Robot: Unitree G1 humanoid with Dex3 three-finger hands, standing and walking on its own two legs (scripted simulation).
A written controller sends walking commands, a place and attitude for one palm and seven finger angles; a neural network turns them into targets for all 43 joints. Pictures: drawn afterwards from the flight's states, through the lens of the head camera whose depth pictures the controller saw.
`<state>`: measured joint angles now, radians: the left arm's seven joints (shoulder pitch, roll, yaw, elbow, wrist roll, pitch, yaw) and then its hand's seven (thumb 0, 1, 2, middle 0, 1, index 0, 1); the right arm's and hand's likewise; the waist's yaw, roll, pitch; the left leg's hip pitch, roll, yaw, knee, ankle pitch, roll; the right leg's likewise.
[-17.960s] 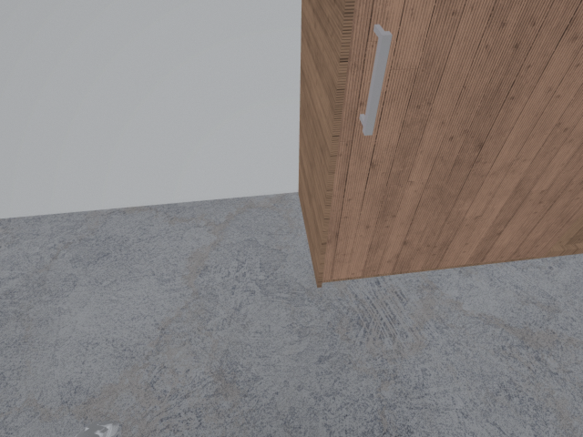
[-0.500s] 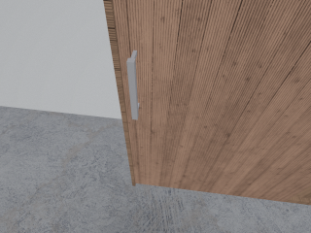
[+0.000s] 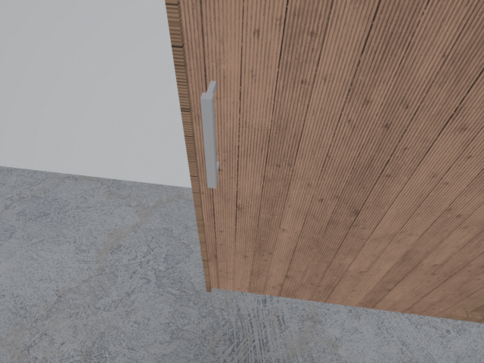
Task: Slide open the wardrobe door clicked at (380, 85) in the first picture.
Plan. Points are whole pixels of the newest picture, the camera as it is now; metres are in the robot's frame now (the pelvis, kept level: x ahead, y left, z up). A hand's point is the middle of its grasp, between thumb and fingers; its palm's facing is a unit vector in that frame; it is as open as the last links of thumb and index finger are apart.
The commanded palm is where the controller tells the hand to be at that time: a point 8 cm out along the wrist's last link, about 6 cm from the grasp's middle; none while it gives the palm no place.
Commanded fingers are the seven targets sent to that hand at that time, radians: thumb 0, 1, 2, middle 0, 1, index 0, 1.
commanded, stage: look again from close up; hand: left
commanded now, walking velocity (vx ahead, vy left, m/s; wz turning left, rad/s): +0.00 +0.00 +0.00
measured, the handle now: (212, 139) +0.49 +0.10 +0.10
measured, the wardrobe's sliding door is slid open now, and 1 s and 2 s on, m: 0.00 0.00 0.00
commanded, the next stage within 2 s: raise the hand with hooked fingers in 0.34 s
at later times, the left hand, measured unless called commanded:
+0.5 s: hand out of the picture +0.02 +0.19 -0.16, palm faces +0.12 -0.97 -0.19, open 7.4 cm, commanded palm +0.09 +0.23 -0.07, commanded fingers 0.00 0.81 0.86 -0.21 -0.36 -0.21 -0.36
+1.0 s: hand (111, 350) +0.14 +0.21 -0.02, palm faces +0.09 -0.99 -0.08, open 9.4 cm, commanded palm +0.13 +0.26 +0.00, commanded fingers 0.00 0.22 0.61 -0.25 -0.74 -0.25 -0.74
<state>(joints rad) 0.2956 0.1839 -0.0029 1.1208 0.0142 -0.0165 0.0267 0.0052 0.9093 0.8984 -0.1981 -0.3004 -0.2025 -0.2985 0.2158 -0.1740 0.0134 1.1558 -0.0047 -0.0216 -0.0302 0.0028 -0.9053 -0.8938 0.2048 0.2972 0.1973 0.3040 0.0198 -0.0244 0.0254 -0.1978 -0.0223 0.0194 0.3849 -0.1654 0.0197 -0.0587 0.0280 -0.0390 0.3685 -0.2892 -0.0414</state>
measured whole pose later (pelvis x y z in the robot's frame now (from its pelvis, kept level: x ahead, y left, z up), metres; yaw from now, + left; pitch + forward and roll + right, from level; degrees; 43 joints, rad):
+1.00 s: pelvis -0.04 -0.01 -0.08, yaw +2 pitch +9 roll -2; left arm 0.45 0.26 0.21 -0.05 -0.30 -0.39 -0.30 0.02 0.45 0.70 -0.23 -0.59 -0.24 -0.59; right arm 0.20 -0.26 0.01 0.57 0.02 -0.31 -0.08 0.01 -0.90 -0.89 0.20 0.30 0.20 0.30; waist 0.06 0.03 -0.09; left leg -0.83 0.00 -0.04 1.10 -0.43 0.00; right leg -0.66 0.04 -0.12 1.09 -0.59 -0.07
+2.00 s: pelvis -0.03 +0.02 -0.02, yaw +1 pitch -1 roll -2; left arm -0.02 0.45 0.40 0.13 -0.35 0.02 -0.44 -0.01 -0.49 0.30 -0.30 -1.20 -0.30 -1.19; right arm 0.19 -0.25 0.09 0.67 0.06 -0.29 -0.14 0.01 -0.90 -0.89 0.21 0.30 0.20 0.31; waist 0.07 0.03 -0.01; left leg -0.38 -0.02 0.00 0.62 -0.23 0.05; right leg -0.23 0.02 -0.07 0.58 -0.35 -0.02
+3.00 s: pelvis -0.03 +0.00 -0.02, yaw +0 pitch +0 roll -1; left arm -0.19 0.41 0.35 0.27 -0.30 0.05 -0.38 -0.01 -0.50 0.30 -0.30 -1.20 -0.30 -1.20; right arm 0.21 -0.27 0.06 0.69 0.07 -0.27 -0.14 0.01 -0.90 -0.89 0.21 0.30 0.20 0.30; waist 0.03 0.03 -0.02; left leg -0.37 -0.01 0.01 0.59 -0.22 0.02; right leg -0.24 0.04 -0.05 0.59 -0.35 -0.04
